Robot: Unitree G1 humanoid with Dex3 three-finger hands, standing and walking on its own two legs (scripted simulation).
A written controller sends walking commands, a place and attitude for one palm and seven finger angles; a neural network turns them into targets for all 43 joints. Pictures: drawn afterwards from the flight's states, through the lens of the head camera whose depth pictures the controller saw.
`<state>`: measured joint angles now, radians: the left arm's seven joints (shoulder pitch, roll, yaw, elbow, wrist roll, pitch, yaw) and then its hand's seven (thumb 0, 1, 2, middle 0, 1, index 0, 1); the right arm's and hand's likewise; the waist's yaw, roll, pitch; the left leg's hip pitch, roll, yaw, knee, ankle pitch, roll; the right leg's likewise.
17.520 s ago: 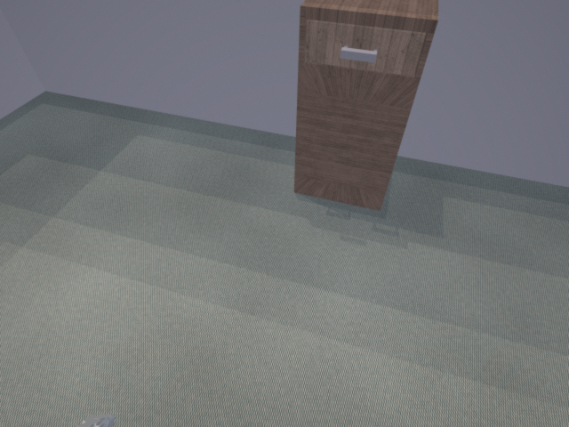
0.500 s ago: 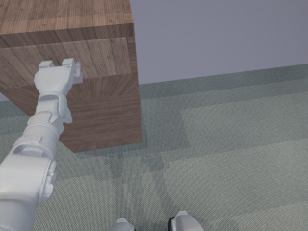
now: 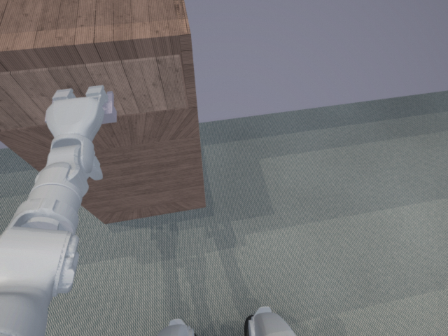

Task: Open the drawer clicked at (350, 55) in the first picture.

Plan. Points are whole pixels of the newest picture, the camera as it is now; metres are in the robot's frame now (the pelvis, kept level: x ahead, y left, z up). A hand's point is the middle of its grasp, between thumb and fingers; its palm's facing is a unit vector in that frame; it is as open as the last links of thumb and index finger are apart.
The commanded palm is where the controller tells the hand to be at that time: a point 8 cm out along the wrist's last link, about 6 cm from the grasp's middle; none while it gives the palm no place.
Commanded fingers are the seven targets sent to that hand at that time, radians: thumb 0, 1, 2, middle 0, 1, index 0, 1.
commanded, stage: close the thumb around the handle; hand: left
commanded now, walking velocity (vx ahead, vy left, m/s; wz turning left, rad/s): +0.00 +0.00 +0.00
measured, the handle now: (83, 107) +0.54 +0.25 +0.03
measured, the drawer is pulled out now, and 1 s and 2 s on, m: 0.00 0.01 0.14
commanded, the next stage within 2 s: pull the drawer open in 0.62 s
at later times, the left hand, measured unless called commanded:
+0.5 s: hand (89, 135) +0.49 +0.23 +0.01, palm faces -0.05 -0.02 -1.00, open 6.3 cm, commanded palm +0.47 +0.23 +0.06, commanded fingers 0.00 0.90 0.90 -0.40 -1.35 -0.40 -1.35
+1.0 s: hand (89, 138) +0.48 +0.23 +0.01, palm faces -0.05 -0.02 -1.00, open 6.3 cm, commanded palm +0.43 +0.23 +0.06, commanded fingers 0.00 0.90 0.90 -0.40 -1.35 -0.40 -1.35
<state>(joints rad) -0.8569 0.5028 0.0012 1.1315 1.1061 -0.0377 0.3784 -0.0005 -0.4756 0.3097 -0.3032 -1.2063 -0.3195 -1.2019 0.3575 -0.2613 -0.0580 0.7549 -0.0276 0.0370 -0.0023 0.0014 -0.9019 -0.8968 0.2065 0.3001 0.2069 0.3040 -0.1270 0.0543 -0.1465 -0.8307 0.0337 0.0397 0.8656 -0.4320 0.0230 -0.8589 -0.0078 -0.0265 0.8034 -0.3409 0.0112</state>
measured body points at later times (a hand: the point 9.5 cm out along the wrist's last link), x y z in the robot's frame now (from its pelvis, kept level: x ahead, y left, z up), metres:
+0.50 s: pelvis +0.00 +0.00 +0.00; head +0.12 +0.00 +0.44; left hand +0.48 +0.23 +0.07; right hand +0.01 -0.27 -0.13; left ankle -0.03 +0.10 -0.69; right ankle +0.01 -0.13 -0.69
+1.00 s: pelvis +0.01 +0.00 +0.01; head +0.12 +0.00 +0.44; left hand +0.48 +0.23 +0.07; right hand +0.00 -0.27 -0.12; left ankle -0.03 +0.10 -0.69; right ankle +0.01 -0.13 -0.69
